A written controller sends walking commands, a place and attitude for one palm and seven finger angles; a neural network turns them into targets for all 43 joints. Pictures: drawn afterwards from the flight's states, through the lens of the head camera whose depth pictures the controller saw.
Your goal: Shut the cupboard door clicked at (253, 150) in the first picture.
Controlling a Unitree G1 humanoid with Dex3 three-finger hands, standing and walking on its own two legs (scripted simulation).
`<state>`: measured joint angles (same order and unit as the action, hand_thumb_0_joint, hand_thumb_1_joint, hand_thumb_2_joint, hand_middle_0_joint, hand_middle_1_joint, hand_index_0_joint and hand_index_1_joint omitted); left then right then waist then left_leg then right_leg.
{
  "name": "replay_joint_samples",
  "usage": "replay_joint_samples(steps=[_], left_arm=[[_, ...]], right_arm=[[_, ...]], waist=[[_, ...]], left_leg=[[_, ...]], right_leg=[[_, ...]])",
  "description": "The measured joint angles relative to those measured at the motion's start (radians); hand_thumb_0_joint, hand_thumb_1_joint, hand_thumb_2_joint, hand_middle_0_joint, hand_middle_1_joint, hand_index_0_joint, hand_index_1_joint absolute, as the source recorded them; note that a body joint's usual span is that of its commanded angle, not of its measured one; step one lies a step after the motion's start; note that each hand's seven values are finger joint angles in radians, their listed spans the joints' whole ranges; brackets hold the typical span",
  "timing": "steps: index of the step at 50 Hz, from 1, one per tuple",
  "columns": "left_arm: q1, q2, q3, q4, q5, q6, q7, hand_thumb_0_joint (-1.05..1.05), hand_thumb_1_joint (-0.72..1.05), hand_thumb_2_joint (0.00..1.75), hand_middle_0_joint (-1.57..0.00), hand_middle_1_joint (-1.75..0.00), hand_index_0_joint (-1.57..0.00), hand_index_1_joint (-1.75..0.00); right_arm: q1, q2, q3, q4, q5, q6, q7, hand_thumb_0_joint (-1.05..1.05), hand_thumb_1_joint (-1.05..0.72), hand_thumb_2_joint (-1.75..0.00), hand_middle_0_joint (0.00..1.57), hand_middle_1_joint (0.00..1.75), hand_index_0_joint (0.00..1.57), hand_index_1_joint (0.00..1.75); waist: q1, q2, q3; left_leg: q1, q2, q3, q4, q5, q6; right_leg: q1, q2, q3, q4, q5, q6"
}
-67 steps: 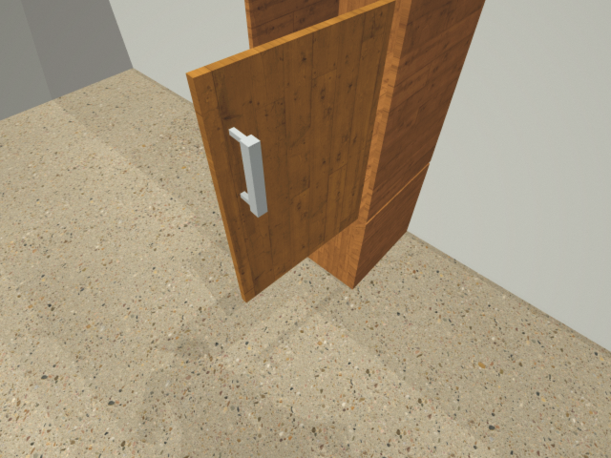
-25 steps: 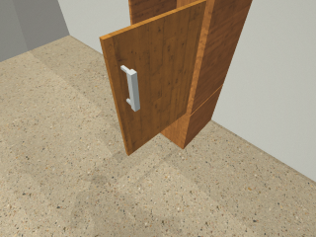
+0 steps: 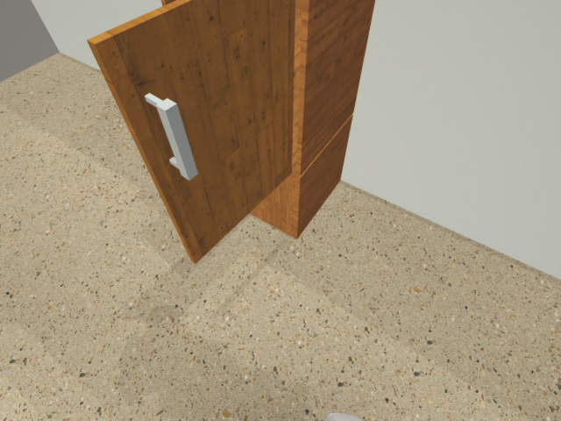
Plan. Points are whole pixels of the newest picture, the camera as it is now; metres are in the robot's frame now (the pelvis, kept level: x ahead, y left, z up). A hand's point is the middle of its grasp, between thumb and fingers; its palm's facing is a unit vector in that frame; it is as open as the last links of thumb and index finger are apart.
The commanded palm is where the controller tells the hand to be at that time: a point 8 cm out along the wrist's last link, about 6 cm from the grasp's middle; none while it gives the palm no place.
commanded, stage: walk to a spot facing it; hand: left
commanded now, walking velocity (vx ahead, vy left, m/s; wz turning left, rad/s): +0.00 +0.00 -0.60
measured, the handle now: (171, 138) +0.52 +0.22 +0.08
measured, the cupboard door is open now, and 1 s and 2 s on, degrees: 84 84 84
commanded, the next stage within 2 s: none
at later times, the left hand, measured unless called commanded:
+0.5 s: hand out of the picture +0.07 +0.18 -0.16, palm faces -0.17 -0.95 -0.25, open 7.4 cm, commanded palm none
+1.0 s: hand (223, 382) +0.19 +0.12 -0.16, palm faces -0.55 -0.79 -0.28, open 7.4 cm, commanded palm none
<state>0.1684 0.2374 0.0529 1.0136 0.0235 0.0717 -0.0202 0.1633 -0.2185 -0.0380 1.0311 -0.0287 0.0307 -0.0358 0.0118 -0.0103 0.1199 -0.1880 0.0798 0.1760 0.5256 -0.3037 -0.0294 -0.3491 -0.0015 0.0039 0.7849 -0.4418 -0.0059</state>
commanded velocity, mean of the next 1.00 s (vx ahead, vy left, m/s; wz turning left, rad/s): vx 0.02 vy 0.00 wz -0.60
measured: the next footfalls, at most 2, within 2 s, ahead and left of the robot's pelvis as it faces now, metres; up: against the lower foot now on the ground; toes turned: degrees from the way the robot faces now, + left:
left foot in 0.56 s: +0.06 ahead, +0.13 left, +0.00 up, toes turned -19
right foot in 0.90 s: -0.03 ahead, -0.15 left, +0.00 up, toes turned -33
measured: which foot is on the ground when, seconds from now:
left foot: down 0.00-0.06, up 0.08-0.54, down 0.56-0.90, up 0.92-1.00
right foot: down 0.00-0.56, up 0.58-0.88, down 0.90-1.00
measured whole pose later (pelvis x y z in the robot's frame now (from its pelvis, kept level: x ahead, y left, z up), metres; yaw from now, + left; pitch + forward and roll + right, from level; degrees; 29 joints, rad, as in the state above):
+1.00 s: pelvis -0.01 -0.01 -0.01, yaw -34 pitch +0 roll +0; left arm 0.14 0.25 0.07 0.88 0.03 0.03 -0.01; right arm 0.18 -0.28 -0.06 0.93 -0.01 0.07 -0.03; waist -0.01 0.03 0.14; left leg -0.43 0.10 0.04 1.09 -0.53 -0.06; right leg -0.34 0.01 0.02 0.62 -0.29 -0.01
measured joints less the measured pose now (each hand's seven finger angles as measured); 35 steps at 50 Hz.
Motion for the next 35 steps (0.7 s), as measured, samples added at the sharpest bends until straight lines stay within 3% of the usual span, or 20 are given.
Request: replay_joint_samples(steps=[2,3,6,8,11,17,23,26,28,29,31,33,35], left_arm=[[0.007,-0.015,0.005,-0.021,0.0,-0.005,-0.006,0.01,0.91,0.9,-0.2,-0.3,-0.2,-0.29],[0.02,-0.015,0.006,-0.037,0.001,-0.016,-0.009,0.01,0.9,0.9,-0.2,-0.3,-0.2,-0.29],[0.029,-0.031,0.01,-0.049,0.003,-0.042,0.007,0.01,0.9,0.9,-0.21,-0.3,-0.2,-0.29],[0.041,-0.041,0.01,-0.052,0.002,-0.039,0.016,0.0,0.9,0.9,-0.21,-0.3,-0.2,-0.29],[0.062,-0.047,0.01,-0.05,0.0,-0.04,0.026,0.01,0.9,0.9,-0.21,-0.3,-0.2,-0.29],[0.086,-0.055,0.011,-0.051,0.001,-0.049,0.031,0.01,0.9,0.9,-0.21,-0.3,-0.2,-0.29],[0.078,-0.041,0.021,-0.064,0.008,-0.043,0.03,0.01,0.9,0.9,-0.21,-0.3,-0.2,-0.3],[0.071,-0.024,0.027,-0.069,0.009,-0.035,0.03,0.01,0.9,0.9,-0.21,-0.3,-0.2,-0.3],[0.074,-0.015,0.03,-0.074,0.003,-0.027,0.028,0.01,0.9,0.9,-0.21,-0.3,-0.2,-0.3],[0.066,-0.01,0.031,-0.073,-0.002,-0.022,0.024,0.01,0.9,0.9,-0.21,-0.3,-0.2,-0.29],[0.041,0.013,0.038,-0.076,-0.001,-0.011,0.013,0.01,0.9,0.9,-0.21,-0.3,-0.2,-0.29],[0.026,0.032,0.049,-0.086,0.006,-0.01,0.002,0.01,0.9,0.9,-0.2,-0.3,-0.2,-0.29],[0.014,0.044,0.055,-0.1,0.006,-0.01,-0.007,0.01,0.91,0.9,-0.2,-0.3,-0.2,-0.29]], right_arm=[[0.016,-0.004,-0.005,-0.002,-0.002,0.005,-0.001,0.0,-0.9,-0.9,0.21,0.3,0.21,0.3],[0.027,-0.005,-0.007,-0.004,0.002,0.011,0.0,0.0,-0.9,-0.9,0.21,0.3,0.21,0.3],[0.003,-0.018,-0.02,-0.005,0.014,0.039,0.003,0.0,-0.9,-0.9,0.21,0.3,0.21,0.3],[-0.017,-0.023,-0.028,-0.01,0.015,0.045,0.008,0.0,-0.91,-0.9,0.21,0.3,0.21,0.3],[-0.045,-0.021,-0.031,-0.033,0.015,0.036,0.011,0.0,-0.91,-0.9,0.21,0.3,0.2,0.3],[-0.09,-0.017,-0.03,-0.067,0.02,0.027,0.001,0.0,-0.91,-0.9,0.2,0.3,0.2,0.29],[-0.132,0.0,-0.023,-0.096,0.028,0.022,-0.001,0.0,-0.91,-0.9,0.2,0.3,0.2,0.29],[-0.14,0.012,-0.016,-0.114,0.035,0.01,-0.001,0.0,-0.91,-0.9,0.2,0.3,0.2,0.29],[-0.126,0.011,-0.008,-0.129,0.035,-0.007,-0.002,0.0,-0.91,-0.9,0.2,0.3,0.2,0.3],[-0.115,0.009,-0.009,-0.134,0.03,-0.016,-0.005,0.0,-0.91,-0.9,0.2,0.3,0.2,0.3],[-0.092,0.019,-0.001,-0.134,0.016,-0.017,-0.01,0.0,-0.91,-0.9,0.21,0.3,0.2,0.3],[-0.06,0.028,0.009,-0.13,0.004,-0.015,-0.011,0.0,-0.91,-0.9,0.21,0.3,0.21,0.3],[-0.031,0.029,0.013,-0.126,-0.001,-0.011,-0.012,0.0,-0.91,-0.9,0.21,0.3,0.21,0.3]], waist=[[0.002,0.026,0.006],[0.004,0.026,-0.003],[0.005,0.049,0.017],[0.005,0.05,0.021],[0.005,0.032,0.015],[0.018,0.008,-0.009],[0.038,-0.013,-0.022],[0.041,-0.031,-0.03],[0.031,-0.023,-0.049],[0.021,-0.015,-0.053],[0.023,-0.032,-0.039],[0.028,-0.038,-0.036],[0.03,-0.032,-0.033]], left_leg=[[-0.014,0.024,0.003,0.038,-0.017,-0.016],[-0.04,0.03,0.006,0.082,-0.035,-0.017],[-0.172,0.004,-0.11,0.401,-0.193,-0.014],[-0.242,-0.018,-0.149,0.554,-0.165,-0.014],[-0.295,-0.034,-0.168,0.621,-0.097,-0.023],[-0.27,-0.047,-0.194,0.496,-0.098,-0.038],[-0.216,-0.068,-0.211,0.342,-0.131,-0.029],[-0.159,-0.085,-0.216,0.186,-0.106,-0.017],[-0.087,-0.072,-0.22,0.009,-0.041,0.001],[-0.083,-0.063,-0.223,-0.019,0.017,0.01],[-0.075,-0.061,-0.204,0.002,0.017,0.017],[-0.052,-0.043,-0.185,-0.017,0.009,0.015],[-0.035,-0.021,-0.167,-0.036,0.012,0.011]], right_leg=[[0.017,-0.001,-0.024,-0.025,0.015,-0.002],[0.041,-0.009,-0.016,-0.108,0.101,-0.008],[0.02,0.018,-0.011,-0.095,0.11,-0.045],[0.027,0.034,0.001,-0.139,0.121,-0.058],[0.039,0.05,0.038,-0.23,0.182,-0.062],[0.057,0.074,0.113,-0.326,0.248,-0.064],[0.046,0.1,0.177,-0.334,0.268,-0.049],[0.025,0.113,0.213,-0.314,0.268,-0.032],[-0.004,0.137,0.224,-0.271,0.251,-0.016],[-0.034,0.143,0.207,-0.204,0.168,-0.006],[-0.102,0.12,0.141,0.0,0.009,0.025],[-0.16,0.094,0.083,0.19,-0.017,0.048],[-0.19,0.062,0.041,0.29,-0.011,0.063]])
